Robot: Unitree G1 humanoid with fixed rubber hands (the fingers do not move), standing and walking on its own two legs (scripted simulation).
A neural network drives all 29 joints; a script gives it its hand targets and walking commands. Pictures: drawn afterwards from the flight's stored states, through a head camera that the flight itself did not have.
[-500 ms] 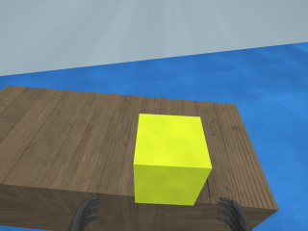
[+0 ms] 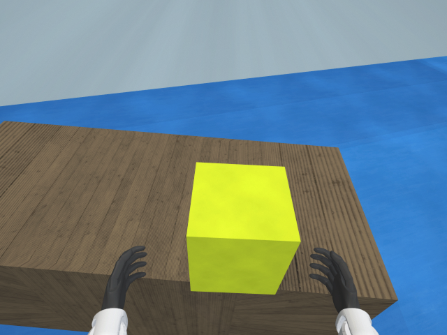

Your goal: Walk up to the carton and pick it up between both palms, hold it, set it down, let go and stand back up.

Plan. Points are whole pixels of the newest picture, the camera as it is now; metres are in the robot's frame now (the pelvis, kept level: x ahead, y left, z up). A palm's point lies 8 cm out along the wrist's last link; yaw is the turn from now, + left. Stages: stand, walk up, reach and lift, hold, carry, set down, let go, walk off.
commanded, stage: reach and lift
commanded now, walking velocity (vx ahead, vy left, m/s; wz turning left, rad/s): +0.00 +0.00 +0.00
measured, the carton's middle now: (236, 230) +0.38 -0.04 -0.08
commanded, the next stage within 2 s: none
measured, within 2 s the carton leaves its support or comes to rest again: neither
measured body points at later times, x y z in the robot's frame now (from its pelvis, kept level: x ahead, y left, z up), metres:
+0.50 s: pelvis +0.01 +0.00 +0.01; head +0.00 +0.00 +0.46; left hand +0.30 +0.18 +0.02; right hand +0.29 -0.24 +0.02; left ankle -0.01 +0.12 -0.74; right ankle -0.01 -0.09 -0.74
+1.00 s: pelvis -0.01 +0.00 +0.01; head +0.01 +0.01 +0.46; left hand +0.38 +0.17 +0.08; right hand +0.36 -0.23 +0.08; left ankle -0.01 +0.12 -0.74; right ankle -0.01 -0.09 -0.74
